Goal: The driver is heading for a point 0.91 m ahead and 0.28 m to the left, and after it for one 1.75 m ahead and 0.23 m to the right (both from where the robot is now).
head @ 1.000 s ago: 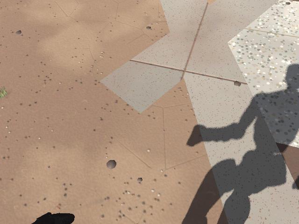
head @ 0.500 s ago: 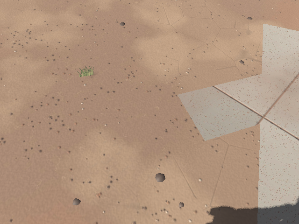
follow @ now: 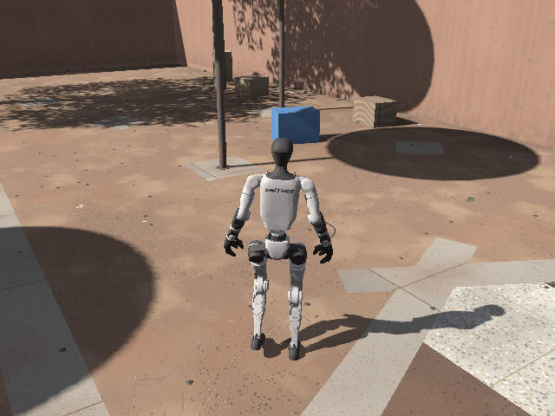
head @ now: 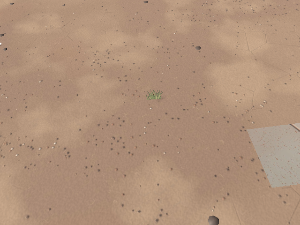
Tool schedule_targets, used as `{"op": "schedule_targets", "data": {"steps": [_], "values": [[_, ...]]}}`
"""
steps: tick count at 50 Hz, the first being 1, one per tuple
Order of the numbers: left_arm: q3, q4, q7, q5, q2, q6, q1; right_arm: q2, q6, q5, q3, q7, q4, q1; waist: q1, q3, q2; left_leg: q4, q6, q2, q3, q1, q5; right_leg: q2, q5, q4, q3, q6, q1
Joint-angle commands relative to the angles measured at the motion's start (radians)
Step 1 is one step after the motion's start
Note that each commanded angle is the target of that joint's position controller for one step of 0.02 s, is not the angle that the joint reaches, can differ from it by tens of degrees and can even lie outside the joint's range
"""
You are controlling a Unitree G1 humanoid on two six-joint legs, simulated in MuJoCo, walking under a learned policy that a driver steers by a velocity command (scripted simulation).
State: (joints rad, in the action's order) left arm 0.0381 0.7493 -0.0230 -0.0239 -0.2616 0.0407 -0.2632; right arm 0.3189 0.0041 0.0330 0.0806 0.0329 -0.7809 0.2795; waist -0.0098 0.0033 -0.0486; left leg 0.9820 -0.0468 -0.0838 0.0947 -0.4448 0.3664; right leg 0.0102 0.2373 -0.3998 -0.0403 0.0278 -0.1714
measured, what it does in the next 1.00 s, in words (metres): walks ahead, turning left: left foot, then right foot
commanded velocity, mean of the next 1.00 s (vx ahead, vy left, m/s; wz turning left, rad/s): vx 0.23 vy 0.00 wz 0.57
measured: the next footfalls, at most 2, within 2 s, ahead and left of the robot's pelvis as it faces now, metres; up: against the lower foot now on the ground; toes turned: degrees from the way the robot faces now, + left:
left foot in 0.30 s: +0.20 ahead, +0.11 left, +0.00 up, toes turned +11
right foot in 0.80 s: +0.29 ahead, -0.06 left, +0.00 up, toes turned +31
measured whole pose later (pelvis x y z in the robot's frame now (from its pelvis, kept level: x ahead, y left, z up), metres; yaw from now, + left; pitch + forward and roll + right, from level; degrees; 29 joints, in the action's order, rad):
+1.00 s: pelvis +0.25 +0.04 +0.00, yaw +33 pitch +2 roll +1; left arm 0.04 0.80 0.00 -0.03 -0.27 0.06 -0.38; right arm 0.32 0.01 0.05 0.07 0.06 -0.75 0.23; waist 0.03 -0.03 -0.05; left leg 1.01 -0.03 -0.08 0.14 -0.59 0.21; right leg 0.01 0.25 -0.30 -0.03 0.03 -0.08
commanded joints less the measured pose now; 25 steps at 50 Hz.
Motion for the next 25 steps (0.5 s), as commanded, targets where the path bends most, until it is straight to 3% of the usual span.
{"op": "schedule_targets", "data": {"steps": [1,3,8,10,12,13,14,15,16,17,18,19,20,21,23,25], "values": [[0.030,-0.045,0.003,0.008,-0.123,0.023,-0.003,0.055,-0.007,0.001,0.011,0.018,0.059,-0.004,-0.002,0.039,0.172,0.117,0.038,0.055,-0.033,-0.196,-0.069,-0.249,-0.566,0.141,0.129,0.103,0.120],[0.032,-0.030,0.006,0.008,-0.127,0.021,-0.036,0.033,-0.015,-0.006,0.001,0.026,0.086,-0.062,0.013,0.018,0.169,0.081,0.054,0.057,-0.062,-0.210,-0.095,-0.245,-0.756,0.104,0.047,0.113,0.143],[0.035,-0.014,0.000,0.017,-0.138,0.002,-0.037,-0.008,-0.022,-0.004,-0.025,0.047,0.139,-0.187,0.043,0.023,0.192,-0.210,0.043,0.072,-0.139,-0.105,-0.209,-0.226,-0.728,0.072,-0.070,0.104,0.128],[0.042,-0.005,0.000,0.019,-0.160,-0.003,-0.044,0.005,-0.024,0.000,-0.024,0.044,0.149,-0.199,0.046,0.007,0.198,-0.302,0.020,0.052,-0.176,-0.024,-0.190,-0.233,-0.761,0.021,-0.088,0.089,0.133],[0.048,0.000,-0.004,0.027,-0.179,-0.009,-0.047,0.031,-0.022,0.010,-0.015,0.035,0.149,-0.165,0.029,-0.023,0.197,-0.374,-0.017,0.025,-0.189,0.055,-0.141,-0.248,-0.845,-0.088,-0.092,0.081,0.150],[0.048,0.000,-0.006,0.031,-0.183,-0.014,-0.042,0.045,-0.014,0.017,-0.007,0.026,0.134,-0.103,0.002,-0.062,0.175,-0.430,-0.040,0.002,-0.187,0.134,-0.151,-0.243,-0.845,-0.210,-0.105,0.073,0.139],[0.047,-0.001,-0.005,0.034,-0.184,-0.018,-0.040,0.062,0.000,0.029,0.002,0.012,0.107,-0.005,-0.055,-0.124,0.108,-0.544,-0.069,-0.003,-0.160,0.284,-0.287,-0.216,-0.731,-0.395,-0.135,0.038,0.072],[0.035,-0.030,0.001,0.019,-0.142,-0.021,-0.095,0.158,0.008,0.029,0.025,-0.005,0.108,0.063,-0.065,-0.225,-0.065,-0.543,-0.135,0.237,0.120,0.518,-0.600,-0.165,-0.207,-0.677,-0.149,-0.012,-0.146],[0.024,-0.089,0.006,0.020,-0.098,-0.041,-0.107,0.257,-0.009,-0.024,0.054,-0.013,0.134,0.051,-0.035,-0.342,-0.224,-0.559,-0.354,0.485,0.529,0.654,-0.893,0.037,0.442,-0.947,-0.072,-0.052,-0.388],[0.030,-0.067,0.002,-0.008,-0.143,-0.057,-0.059,0.197,-0.019,-0.058,0.048,-0.017,0.131,0.079,-0.077,-0.321,-0.023,-0.568,-0.355,0.448,0.430,0.610,-0.846,-0.034,0.398,-0.964,0.061,-0.056,-0.415],[0.026,-0.077,0.004,0.004,-0.126,-0.059,-0.006,0.150,-0.023,-0.054,0.033,-0.025,0.126,0.017,-0.054,-0.188,-0.016,-0.593,-0.335,0.405,0.348,0.490,-0.766,-0.052,0.333,-0.940,0.068,-0.054,-0.433],[0.025,-0.071,0.001,0.005,-0.123,-0.058,0.017,0.101,-0.028,-0.041,0.017,-0.030,0.123,-0.039,-0.019,-0.079,0.020,-0.629,-0.275,0.331,0.275,0.370,-0.687,-0.078,0.267,-0.846,0.074,-0.054,-0.422],[0.027,-0.076,-0.001,-0.004,-0.128,-0.065,0.019,0.083,-0.029,-0.039,0.011,-0.038,0.123,-0.077,0.009,-0.042,-0.007,-0.645,-0.230,0.270,0.235,0.302,-0.628,-0.090,0.223,-0.769,0.079,-0.058,-0.391],[0.027,-0.057,0.001,-0.013,-0.130,-0.077,-0.022,0.075,-0.030,-0.031,0.007,-0.039,0.129,-0.106,0.031,-0.050,-0.021,-0.651,-0.211,0.233,0.201,0.255,-0.618,-0.077,0.197,-0.746,0.066,-0.063,-0.337],[0.027,-0.051,0.005,-0.010,-0.121,-0.091,-0.043,0.095,-0.024,-0.023,0.014,-0.030,0.123,-0.089,0.034,-0.087,-0.012,-0.653,-0.204,0.218,0.207,0.236,-0.620,-0.055,0.181,-0.710,0.058,-0.069,-0.302],[0.026,-0.062,0.014,-0.013,-0.111,-0.093,-0.018,0.116,-0.023,-0.021,0.024,-0.024,0.116,-0.074,0.024,-0.100,-0.019,-0.715,-0.207,0.196,0.252,0.212,-0.246,-0.059,0.154,-0.638,0.064,-0.074,-0.305]]}}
